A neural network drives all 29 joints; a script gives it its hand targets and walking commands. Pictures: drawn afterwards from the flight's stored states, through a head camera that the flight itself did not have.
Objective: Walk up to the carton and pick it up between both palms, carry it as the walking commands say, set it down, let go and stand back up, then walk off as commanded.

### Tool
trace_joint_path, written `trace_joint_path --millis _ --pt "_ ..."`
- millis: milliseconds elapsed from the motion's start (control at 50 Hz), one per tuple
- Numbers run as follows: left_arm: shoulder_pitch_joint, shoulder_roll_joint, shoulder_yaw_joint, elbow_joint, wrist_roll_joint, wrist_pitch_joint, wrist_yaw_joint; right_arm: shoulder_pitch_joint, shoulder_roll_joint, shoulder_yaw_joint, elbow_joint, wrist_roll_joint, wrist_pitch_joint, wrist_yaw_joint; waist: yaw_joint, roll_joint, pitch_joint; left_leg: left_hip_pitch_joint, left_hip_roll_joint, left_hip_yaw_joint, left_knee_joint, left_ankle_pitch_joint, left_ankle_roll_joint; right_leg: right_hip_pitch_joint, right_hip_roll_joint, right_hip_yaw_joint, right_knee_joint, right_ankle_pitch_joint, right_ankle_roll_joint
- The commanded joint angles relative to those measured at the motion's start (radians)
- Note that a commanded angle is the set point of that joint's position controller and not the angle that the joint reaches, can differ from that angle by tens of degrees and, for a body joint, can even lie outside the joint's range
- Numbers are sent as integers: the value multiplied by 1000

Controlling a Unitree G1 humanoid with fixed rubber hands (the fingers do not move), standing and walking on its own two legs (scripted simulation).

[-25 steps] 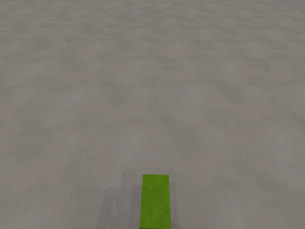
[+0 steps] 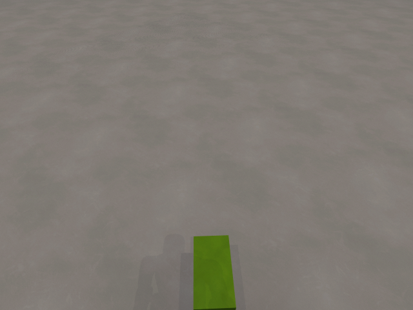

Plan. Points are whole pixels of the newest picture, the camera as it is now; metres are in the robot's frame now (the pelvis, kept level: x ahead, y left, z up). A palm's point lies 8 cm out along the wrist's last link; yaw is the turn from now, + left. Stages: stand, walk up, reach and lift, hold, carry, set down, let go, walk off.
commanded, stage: walk off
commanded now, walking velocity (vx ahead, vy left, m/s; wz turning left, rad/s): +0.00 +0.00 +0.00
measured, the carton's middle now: (212, 276) +0.45 -0.03 -0.67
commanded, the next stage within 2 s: none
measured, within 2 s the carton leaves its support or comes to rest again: neither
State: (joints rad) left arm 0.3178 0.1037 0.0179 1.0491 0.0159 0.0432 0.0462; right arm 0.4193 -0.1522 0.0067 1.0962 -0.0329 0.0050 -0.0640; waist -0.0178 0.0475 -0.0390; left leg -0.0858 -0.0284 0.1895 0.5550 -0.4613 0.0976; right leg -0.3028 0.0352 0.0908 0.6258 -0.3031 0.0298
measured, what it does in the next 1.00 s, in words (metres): steps on the spot, turning right: right foot, then left foot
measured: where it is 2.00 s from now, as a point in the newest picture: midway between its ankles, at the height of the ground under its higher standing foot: outside the picture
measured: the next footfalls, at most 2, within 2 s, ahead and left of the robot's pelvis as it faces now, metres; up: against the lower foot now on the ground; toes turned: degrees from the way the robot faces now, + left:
right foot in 0.54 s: +0.05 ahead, -0.14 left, +0.00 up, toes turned -12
left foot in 0.94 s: +0.06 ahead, +0.12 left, +0.00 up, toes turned -23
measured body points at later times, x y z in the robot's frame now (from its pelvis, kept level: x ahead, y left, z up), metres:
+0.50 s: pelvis -0.01 -0.01 -0.02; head -0.02 -0.05 +0.43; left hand +0.03 +0.21 -0.16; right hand -0.07 -0.25 -0.19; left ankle -0.09 +0.04 -0.72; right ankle +0.00 -0.13 -0.71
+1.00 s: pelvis -0.01 +0.02 +0.01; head +0.01 +0.04 +0.46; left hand +0.11 +0.24 -0.15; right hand -0.04 -0.24 -0.12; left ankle +0.03 +0.13 -0.72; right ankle +0.00 -0.12 -0.71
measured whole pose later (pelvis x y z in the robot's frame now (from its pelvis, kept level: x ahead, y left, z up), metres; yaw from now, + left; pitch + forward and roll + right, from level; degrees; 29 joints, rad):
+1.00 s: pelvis -0.01 +0.02 +0.01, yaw -24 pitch +1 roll +0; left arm 0.26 0.18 0.12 0.96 0.02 0.07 0.01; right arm 0.21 -0.18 -0.06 0.94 -0.01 0.00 -0.07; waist 0.03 -0.05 0.01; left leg -0.29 0.00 0.01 0.57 -0.29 0.00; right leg -0.46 0.06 0.14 0.69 -0.30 0.04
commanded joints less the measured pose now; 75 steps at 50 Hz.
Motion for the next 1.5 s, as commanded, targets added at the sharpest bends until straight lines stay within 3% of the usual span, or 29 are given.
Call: trace_joint_path --millis 0,100,200,240,340,400,460,480,500,520,540,580,660,840,880,900,940,960,1020,1080,1200,1240,1260,1300,1320,1340,1360,1420,1480 --pt "55 59 9 0 8 -11 8 77 -116 -27 -15 3 -15 -2 6 -34 155 -65 166 -158 -188 418 -24 -41 -39 27 -58 236 -59" --pt "60 49 5 25 1 -17 12 75 -100 -28 5 2 -15 -5 14 -67 143 24 173 -155 -160 553 -8 -81 -40 17 -63 222 -76" --pt "36 77 12 14 8 -16 14 46 -121 -51 -4 0 -4 -10 13 -10 166 -40 177 -148 -157 352 1 -79 -50 23 -24 227 -64" --pt "-17 117 29 -21 13 -11 16 83 -141 -54 -15 5 3 -18 -24 6 160 -27 230 -146 -138 383 5 -136 -48 5 52 260 -58" --pt "-88 108 58 -83 25 0 -4 42 -123 -69 -40 -11 -9 -27 -27 64 213 -126 457 -317 -229 462 139 -273 -88 -120 427 -210 -38" --pt "-62 39 48 -108 26 -5 -16 -17 -127 -62 -53 -14 -11 -31 10 -52 274 -196 403 -214 -163 486 104 -276 -115 -139 359 -252 -42" --pt "41 -8 28 -96 11 -23 -9 -33 -223 -93 -52 -5 -9 -24 38 5 164 -120 383 -98 5 751 48 -141 -88 -180 150 -119 -54" --pt "111 31 39 -79 15 -29 1 -38 -205 -91 -62 -5 -12 -23 73 -83 138 -152 323 -46 174 781 3 -17 -79 -129 -3 15 -61" --pt "170 122 55 -70 16 -43 6 -23 -205 -95 -84 30 -8 -13 60 -278 43 -246 204 19 419 568 -73 100 -168 105 -114 374 -129" --pt "188 160 73 -64 18 -43 3 -107 -107 -70 -130 10 4 7 93 -451 19 -478 15 -20 626 -134 -109 236 -338 385 -174 809 -236" --pt "213 198 78 -80 14 -51 -1 -132 -104 -69 -157 15 23 8 102 -354 -46 -465 28 -178 681 -183 -100 160 -392 537 -273 649 -277" --pt "54 177 82 -108 17 -33 1 -133 -107 -68 -143 21 24 25 33 -204 62 -461 70 -210 697 -91 -103 -13 -318 370 -285 236 -257" --pt "-13 201 94 -159 18 -18 2 -151 -97 -65 -144 6 14 10 27 -79 76 -426 87 -196 565 15 -113 -96 -245 287 -339 22 -203" --pt "-41 206 118 -148 29 -3 -26 -145 -93 -81 -193 47 7 4 42 -251 -7 -258 10 -192 124 6 -163 -24 -173 308 -329 13 -159" --pt "-110 231 132 -179 19 10 -25 -101 -97 -85 -183 48 0 -5 2 -171 12 -159 3 -182 -98 98 -160 -96 -138 308 -285 -84 -102" --pt "-146 225 140 -190 13 9 -25 -92 -165 -101 -190 44 -15 -13 -31 -118 1 -84 88 -292 -234 56 -121 -159 -77 253 -184 -76 -60" --pt "-162 117 114 -236 -5 -12 -32 -21 -307 -134 -167 15 -13 -31 -48 299 -25 -16 472 -626 -429 -97 35 -397 63 -74 305 -161 38" --pt "-224 153 119 -262 14 -13 -34 -144 -283 -126 -198 -8 -22 -31 -27 271 43 -172 509 -620 -412 51 81 -356 -56 9 479 -153 35" --pt "-76 131 123 -190 18 -17 -52 -255 -149 -74 -249 5 -30 -25 57 25 94 -229 325 -342 -277 397 46 -284 -52 -69 567 -117 37" --pt "-88 87 99 -180 -2 -14 -62 -125 -207 -99 -207 -3 -31 -15 8 66 45 -77 271 -197 -201 634 32 -287 -37 -127 426 -127 72" --pt "-193 115 88 -265 -2 -5 -60 -67 -211 -100 -179 -3 -30 9 -17 155 -4 45 360 -216 -127 806 54 -167 -33 -194 122 -210 37" --pt "-160 136 86 -245 -5 -7 -55 -2 -237 -105 -154 6 -30 6 -36 135 -26 30 337 -177 -70 798 34 -91 -22 -202 52 -164 33" --pt "-123 113 80 -248 -7 -13 -50 -9 -241 -106 -149 10 -37 9 11 145 14 -83 364 -177 -48 761 -4 -15 -49 -188 -9 -10 16" --pt "-28 252 113 -224 20 -37 -40 -42 -184 -94 -170 19 -29 8 62 -159 -69 -254 275 -53 217 368 -101 255 -181 25 -236 273 -26" --pt "-35 340 120 -226 17 -44 -37 -59 -104 -80 -233 23 -19 19 27 -383 -15 -594 163 -13 447 -199 -156 425 -448 360 -223 729 -136" --pt "61 333 125 -203 10 -38 -30 -147 -101 -81 -217 8 -6 20 85 -226 24 -569 151 -111 529 -130 -155 342 -418 253 -201 937 -184" --pt "55 329 135 -203 6 -40 -24 -138 -117 -70 -243 26 2 21 105 -240 -4 -551 135 -163 564 -93 -135 250 -437 272 -215 815 -254" --pt "-110 264 106 -231 -7 -26 -23 -142 -139 -80 -212 17 9 38 36 -189 30 -483 163 -203 535 42 -143 140 -250 131 -283 375 -174" --pt "-180 253 96 -255 2 -27 -19 -142 -191 -102 -216 11 15 28 14 -191 58 -436 129 -163 505 117 -145 27 -229 143 -315 248 -187"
